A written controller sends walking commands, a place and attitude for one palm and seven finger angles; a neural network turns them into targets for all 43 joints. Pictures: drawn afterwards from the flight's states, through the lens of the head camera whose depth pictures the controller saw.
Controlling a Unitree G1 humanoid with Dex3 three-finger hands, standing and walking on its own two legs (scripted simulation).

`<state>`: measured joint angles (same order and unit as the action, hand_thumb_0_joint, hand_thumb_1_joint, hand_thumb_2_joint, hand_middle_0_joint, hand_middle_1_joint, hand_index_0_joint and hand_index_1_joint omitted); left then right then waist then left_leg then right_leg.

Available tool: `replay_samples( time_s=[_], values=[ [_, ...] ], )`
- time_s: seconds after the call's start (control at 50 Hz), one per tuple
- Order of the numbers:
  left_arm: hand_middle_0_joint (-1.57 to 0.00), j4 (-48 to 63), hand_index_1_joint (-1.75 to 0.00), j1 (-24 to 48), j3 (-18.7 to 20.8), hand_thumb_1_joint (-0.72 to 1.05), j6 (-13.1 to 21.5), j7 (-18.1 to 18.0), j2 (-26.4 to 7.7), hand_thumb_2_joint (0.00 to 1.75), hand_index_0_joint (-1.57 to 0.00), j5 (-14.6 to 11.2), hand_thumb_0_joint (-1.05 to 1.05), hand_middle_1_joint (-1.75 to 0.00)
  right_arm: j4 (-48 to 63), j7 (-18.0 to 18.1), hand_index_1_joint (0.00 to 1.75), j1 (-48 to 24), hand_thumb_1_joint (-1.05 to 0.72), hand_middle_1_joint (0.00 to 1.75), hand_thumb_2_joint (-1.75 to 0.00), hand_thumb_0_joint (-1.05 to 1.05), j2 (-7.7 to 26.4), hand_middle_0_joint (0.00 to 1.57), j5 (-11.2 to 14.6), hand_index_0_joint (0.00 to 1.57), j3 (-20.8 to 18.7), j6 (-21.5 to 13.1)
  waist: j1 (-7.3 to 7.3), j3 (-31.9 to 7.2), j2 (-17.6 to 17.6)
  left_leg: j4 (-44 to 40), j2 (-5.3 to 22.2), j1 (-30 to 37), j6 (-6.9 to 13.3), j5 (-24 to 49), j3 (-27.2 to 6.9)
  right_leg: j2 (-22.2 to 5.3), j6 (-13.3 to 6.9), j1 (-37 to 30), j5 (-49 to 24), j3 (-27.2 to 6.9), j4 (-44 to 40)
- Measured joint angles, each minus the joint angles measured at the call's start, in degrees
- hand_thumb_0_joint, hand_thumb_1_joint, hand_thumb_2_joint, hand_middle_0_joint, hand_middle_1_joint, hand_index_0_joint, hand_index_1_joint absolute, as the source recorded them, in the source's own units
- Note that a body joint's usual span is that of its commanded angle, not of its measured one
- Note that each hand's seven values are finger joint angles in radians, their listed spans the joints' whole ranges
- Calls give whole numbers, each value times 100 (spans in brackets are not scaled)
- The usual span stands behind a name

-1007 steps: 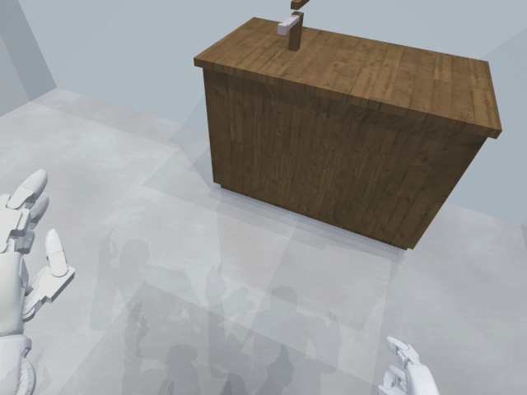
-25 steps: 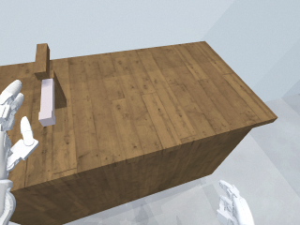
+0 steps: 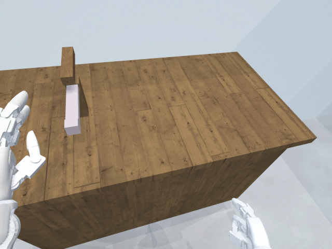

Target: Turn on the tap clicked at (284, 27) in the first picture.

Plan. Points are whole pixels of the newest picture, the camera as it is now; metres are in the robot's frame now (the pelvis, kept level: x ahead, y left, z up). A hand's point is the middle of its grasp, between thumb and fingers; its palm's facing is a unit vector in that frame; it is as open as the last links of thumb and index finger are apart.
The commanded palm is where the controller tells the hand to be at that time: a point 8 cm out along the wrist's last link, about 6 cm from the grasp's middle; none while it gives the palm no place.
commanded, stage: look again from close up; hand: left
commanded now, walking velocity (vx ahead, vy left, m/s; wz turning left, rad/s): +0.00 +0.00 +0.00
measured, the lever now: (72, 126) +0.34 +0.26 +0.10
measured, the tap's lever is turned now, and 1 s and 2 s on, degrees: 0 0 0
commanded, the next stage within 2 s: shuffle to correct the standing spot in 0.26 s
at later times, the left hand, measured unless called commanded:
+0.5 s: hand (56, 157) +0.22 +0.23 +0.16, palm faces +0.38 -0.85 -0.37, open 7.4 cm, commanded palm +0.17 +0.26 +0.17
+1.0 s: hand (87, 160) +0.23 +0.18 +0.16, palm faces +0.35 -0.85 -0.40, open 7.4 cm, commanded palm +0.17 +0.22 +0.17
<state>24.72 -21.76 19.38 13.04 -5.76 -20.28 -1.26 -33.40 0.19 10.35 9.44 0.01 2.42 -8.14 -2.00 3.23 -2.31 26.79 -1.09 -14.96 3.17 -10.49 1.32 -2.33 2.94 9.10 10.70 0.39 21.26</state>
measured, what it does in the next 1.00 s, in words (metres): shifts its weight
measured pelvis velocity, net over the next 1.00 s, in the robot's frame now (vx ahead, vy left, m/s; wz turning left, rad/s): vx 0.01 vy -0.06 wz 0.00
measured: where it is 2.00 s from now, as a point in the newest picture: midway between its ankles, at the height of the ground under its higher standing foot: outside the picture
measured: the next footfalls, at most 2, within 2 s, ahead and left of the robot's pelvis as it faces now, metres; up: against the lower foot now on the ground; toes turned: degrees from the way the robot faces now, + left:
none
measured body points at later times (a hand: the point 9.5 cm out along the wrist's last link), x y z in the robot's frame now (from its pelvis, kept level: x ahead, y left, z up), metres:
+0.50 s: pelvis +0.01 -0.02 +0.00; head +0.03 +0.00 +0.45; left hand +0.20 +0.27 +0.18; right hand +0.19 -0.24 -0.07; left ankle +0.04 +0.08 -0.74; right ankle +0.01 -0.16 -0.74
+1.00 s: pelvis +0.01 -0.06 +0.00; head +0.03 -0.06 +0.45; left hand +0.20 +0.22 +0.18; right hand +0.19 -0.30 -0.08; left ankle +0.04 +0.08 -0.74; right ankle +0.01 -0.16 -0.74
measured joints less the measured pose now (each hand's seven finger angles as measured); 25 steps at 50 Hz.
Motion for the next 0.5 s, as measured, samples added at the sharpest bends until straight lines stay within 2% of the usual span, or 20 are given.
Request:
replay_samples(
  time_s=[0.26,0.4,0.5],
  values=[
    [-20,109,-30,-187,37,89,-30,-23,-11,90,-21,-47,2,-30,-42,85,30,95,-91,30,-90,1,213,20,42,20,-178,112,29,23,111,-59,57,66,-76,-7,-36,58,-14,-68,5,29,-61],
    [-21,112,-30,-253,-15,89,-106,-25,-3,90,-21,-73,2,-30,-20,121,30,65,-91,30,-90,1,212,20,59,20,-183,158,56,21,163,-93,85,100,-120,-3,-53,87,-56,-77,36,42,-38],
    [-21,121,-30,-212,21,89,-151,-9,-38,90,-21,-112,2,-30,10,125,30,46,-91,30,-90,1,140,20,70,20,-159,194,17,32,137,-213,106,150,-173,47,-43,107,-100,-56,44,29,-27]
  ],
)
